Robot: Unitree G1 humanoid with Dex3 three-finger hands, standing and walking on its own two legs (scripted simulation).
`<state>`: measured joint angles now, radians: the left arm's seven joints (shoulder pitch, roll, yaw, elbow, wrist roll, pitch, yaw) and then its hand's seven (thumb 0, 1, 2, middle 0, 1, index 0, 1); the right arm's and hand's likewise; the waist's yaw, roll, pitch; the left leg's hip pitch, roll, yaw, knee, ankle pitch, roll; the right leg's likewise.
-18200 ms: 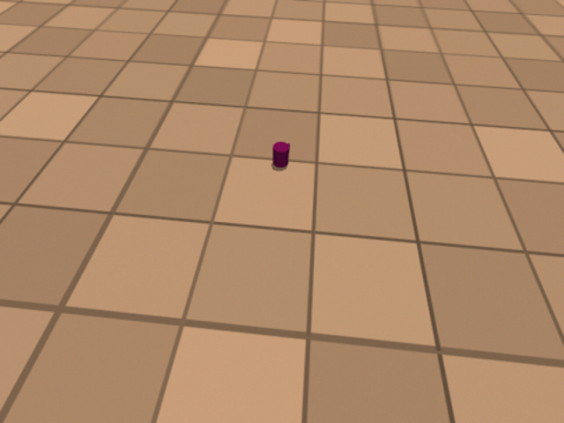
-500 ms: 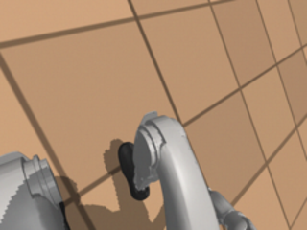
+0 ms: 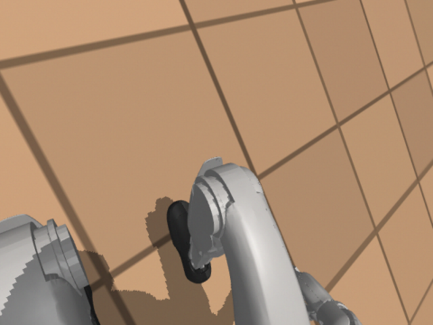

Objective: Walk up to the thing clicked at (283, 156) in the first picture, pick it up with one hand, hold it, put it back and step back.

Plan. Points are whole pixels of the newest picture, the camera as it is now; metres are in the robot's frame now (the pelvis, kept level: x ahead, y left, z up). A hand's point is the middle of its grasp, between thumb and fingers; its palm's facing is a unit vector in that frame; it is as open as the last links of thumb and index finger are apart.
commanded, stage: close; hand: left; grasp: from above
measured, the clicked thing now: out of the picture +0.49 +0.40 -0.25
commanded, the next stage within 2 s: rest palm in 1.00 s
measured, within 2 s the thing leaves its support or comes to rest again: neither
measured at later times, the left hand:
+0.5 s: hand out of the picture +0.46 +0.40 -0.21, palm faces -0.44 -0.14 -0.89, open 11.8 cm
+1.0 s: hand out of the picture +0.46 +0.40 -0.21, palm faces -0.44 -0.14 -0.89, open 11.8 cm
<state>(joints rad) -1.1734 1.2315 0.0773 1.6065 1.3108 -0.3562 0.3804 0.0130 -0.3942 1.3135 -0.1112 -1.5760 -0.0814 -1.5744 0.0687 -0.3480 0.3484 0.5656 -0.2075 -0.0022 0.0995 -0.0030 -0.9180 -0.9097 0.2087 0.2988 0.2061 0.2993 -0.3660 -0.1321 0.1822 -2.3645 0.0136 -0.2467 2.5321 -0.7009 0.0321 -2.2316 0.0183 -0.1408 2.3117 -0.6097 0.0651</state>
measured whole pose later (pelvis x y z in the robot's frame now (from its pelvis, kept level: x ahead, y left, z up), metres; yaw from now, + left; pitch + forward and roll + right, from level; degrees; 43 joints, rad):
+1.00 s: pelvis +0.00 +0.00 +0.00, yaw +0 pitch +29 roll -16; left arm -1.17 1.23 0.07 1.61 1.30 -0.36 0.38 0.01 -0.38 1.27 -0.12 -1.57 -0.10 -1.56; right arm 0.07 -0.35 0.35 0.57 -0.21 0.00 0.10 0.00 -0.92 -0.91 0.21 0.30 0.21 0.30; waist -0.36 -0.13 0.18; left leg -2.36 0.01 -0.25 2.53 -0.70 0.03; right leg -2.23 0.02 -0.14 2.31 -0.61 0.06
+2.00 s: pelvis +0.00 +0.00 +0.00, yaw +0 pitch +29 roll -17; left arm -1.15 1.20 0.10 1.56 1.31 -0.34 0.38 0.00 -0.38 1.29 -0.11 -1.40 -0.07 -1.47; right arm 0.06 -0.35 0.33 0.55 -0.20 0.00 0.11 0.00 -0.92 -0.91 0.21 0.30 0.21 0.30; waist -0.35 -0.13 0.18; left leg -2.37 0.01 -0.25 2.53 -0.71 0.03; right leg -2.23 0.02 -0.14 2.31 -0.62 0.06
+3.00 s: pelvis +0.00 +0.00 +0.00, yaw +0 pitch +29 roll -17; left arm -1.14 1.22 0.10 1.59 1.32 -0.36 0.40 0.00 -0.38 1.27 -0.09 -1.40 -0.09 -1.45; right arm 0.05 -0.35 0.33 0.56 -0.22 -0.01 0.11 0.00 -0.92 -0.91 0.21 0.30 0.21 0.30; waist -0.35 -0.14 0.18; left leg -2.36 0.01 -0.25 2.54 -0.71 0.03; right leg -2.23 0.02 -0.14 2.31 -0.61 0.06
